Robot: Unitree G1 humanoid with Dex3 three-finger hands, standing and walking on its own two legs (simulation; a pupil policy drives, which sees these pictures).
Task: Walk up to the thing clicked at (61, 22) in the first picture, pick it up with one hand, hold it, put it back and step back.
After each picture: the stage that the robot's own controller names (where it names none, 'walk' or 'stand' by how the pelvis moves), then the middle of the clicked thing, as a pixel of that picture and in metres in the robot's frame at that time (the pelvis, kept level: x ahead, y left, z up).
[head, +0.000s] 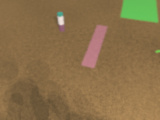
stand; (61, 22) +1.68 +0.31 -0.65
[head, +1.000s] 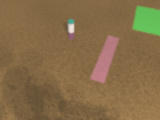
walk; (71, 29) +1.54 +0.14 -0.64
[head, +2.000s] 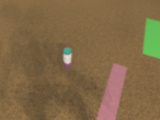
walk; (67, 59) +0.97 +0.10 -0.65
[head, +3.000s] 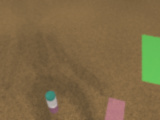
walk; (52, 102) +0.57 +0.23 -0.64
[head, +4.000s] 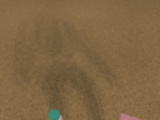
stand; out of the picture +0.40 +0.22 -0.63
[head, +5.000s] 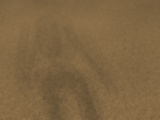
stand; out of the picture +0.37 +0.20 -0.66
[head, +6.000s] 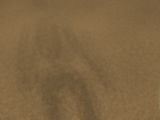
stand; out of the picture +0.38 +0.20 -0.66
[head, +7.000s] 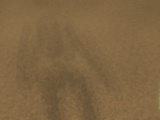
stand; out of the picture +0.37 +0.21 -0.66
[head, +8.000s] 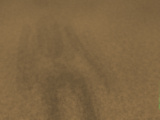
stand; out of the picture +0.37 +0.21 -0.66
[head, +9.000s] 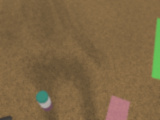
go down; (45, 101) +0.41 +0.21 -0.56
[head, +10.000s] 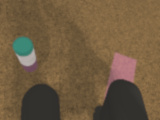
go down; (27, 57) +0.47 +0.22 -0.26
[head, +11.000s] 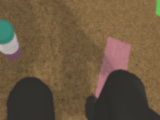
close in; (7, 43) +0.46 +0.23 -0.22
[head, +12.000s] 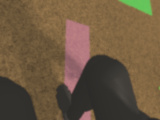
close; out of the picture +0.46 +0.27 -0.16
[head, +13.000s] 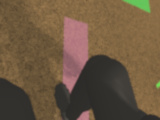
lift; out of the picture +0.44 +0.28 -0.17
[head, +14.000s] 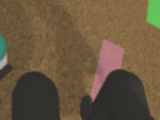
lift; out of the picture +0.35 +0.27 -0.11
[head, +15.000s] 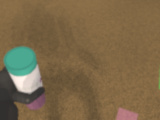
lift; (29, 83) +0.32 +0.18 +0.05
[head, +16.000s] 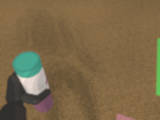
hold; (36, 86) +0.32 +0.16 +0.03
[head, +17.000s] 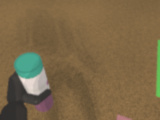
hold; (37, 86) +0.32 +0.16 +0.02
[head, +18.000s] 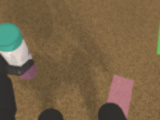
crouch; (19, 57) +0.42 +0.20 -0.03
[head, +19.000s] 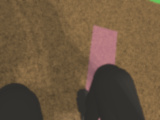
lower; out of the picture +0.51 +0.27 -0.09
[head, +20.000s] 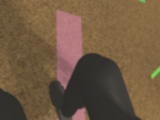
lower; out of the picture +0.48 +0.29 -0.18
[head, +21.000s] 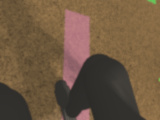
lower; out of the picture +0.47 +0.29 -0.17
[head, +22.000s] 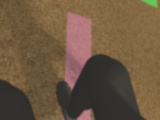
lower; out of the picture +0.46 +0.28 -0.17
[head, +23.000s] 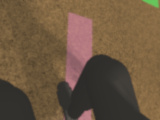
lower; out of the picture +0.46 +0.28 -0.17
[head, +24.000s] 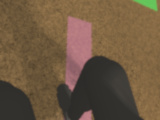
open; out of the picture +0.46 +0.26 -0.18
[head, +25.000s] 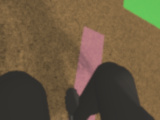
stand; out of the picture +0.45 +0.25 -0.19
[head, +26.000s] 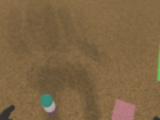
stand; (49, 105) +0.41 +0.20 -0.53
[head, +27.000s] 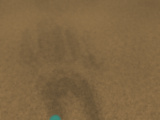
stand; out of the picture +0.39 +0.19 -0.60
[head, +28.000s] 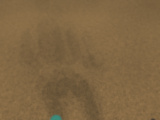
stand; out of the picture +0.40 +0.18 -0.60
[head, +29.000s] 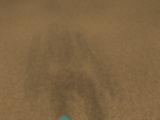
stand; out of the picture +0.42 +0.18 -0.65
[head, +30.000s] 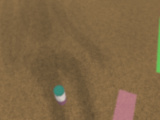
walk; (60, 96) +0.47 +0.16 -0.63
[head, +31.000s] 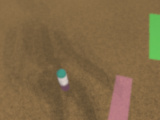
walk; (63, 80) +0.69 +0.22 -0.64
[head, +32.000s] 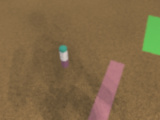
stand; (64, 57) +1.01 +0.21 -0.63
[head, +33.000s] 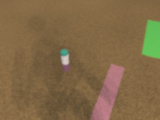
stand; (65, 60) +1.03 +0.20 -0.66
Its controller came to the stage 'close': yes
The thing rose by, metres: 0.68
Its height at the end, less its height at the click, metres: +0.00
